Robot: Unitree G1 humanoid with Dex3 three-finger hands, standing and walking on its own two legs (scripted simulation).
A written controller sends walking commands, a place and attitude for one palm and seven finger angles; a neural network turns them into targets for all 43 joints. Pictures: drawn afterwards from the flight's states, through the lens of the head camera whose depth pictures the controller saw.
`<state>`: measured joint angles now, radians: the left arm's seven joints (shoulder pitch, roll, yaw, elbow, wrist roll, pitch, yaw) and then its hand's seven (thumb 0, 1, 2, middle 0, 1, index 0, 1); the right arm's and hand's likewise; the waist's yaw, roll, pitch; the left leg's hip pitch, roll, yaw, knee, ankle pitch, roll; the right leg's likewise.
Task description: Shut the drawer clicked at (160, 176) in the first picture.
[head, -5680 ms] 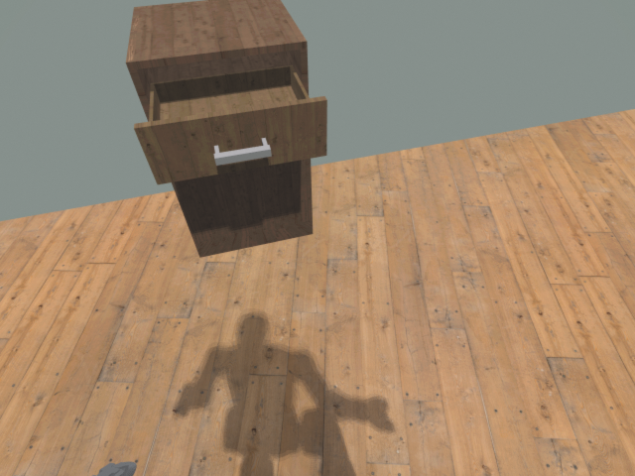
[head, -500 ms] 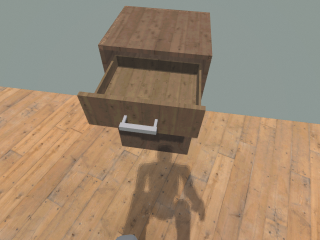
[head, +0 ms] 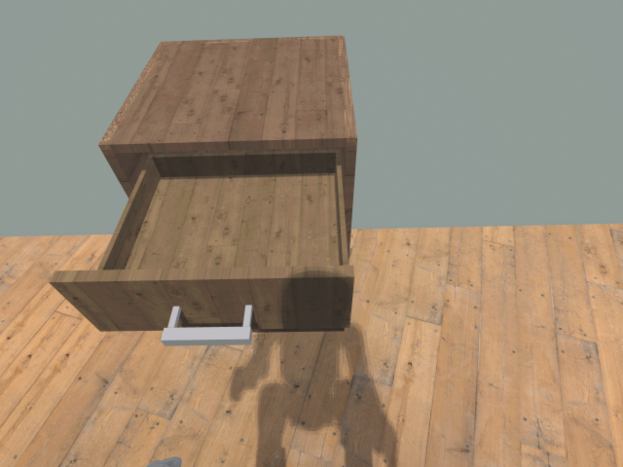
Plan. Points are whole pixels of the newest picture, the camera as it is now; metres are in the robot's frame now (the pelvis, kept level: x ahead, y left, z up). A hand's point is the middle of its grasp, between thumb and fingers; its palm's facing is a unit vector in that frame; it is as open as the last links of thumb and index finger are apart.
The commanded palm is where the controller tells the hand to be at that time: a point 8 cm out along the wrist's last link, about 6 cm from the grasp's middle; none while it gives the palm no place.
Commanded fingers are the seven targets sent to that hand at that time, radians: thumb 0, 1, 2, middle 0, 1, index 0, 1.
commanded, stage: come to a stop and stand still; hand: left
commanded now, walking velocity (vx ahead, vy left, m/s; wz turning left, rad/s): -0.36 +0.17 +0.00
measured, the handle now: (209, 324) +0.33 +0.17 -0.05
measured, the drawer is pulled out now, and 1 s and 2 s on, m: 0.29 0.29 0.29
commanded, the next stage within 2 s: none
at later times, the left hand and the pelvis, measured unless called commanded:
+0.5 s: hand out of the picture +0.05 +0.23 -0.18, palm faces +0.02 -0.97 -0.23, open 7.3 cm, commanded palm none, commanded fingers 0.00 0.90 0.90 -0.20 -0.30 -0.20 -0.30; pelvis +0.00 +0.04 +0.00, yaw +0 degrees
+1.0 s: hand out of the picture +0.08 +0.27 -0.16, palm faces +0.01 -0.97 -0.25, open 7.4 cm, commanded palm none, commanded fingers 0.00 0.90 0.90 -0.20 -0.30 -0.20 -0.30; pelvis +0.06 +0.08 +0.01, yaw +0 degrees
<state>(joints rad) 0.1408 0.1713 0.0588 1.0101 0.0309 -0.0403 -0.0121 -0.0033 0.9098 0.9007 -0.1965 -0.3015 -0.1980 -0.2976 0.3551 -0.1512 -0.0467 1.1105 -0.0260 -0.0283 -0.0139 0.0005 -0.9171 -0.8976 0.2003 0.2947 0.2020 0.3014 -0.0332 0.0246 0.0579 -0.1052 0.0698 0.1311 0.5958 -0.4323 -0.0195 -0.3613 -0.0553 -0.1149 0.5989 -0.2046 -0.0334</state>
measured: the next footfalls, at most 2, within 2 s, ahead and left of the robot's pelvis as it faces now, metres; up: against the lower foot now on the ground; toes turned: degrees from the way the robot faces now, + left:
left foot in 0.46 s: +0.02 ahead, +0.15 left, +0.00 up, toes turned +2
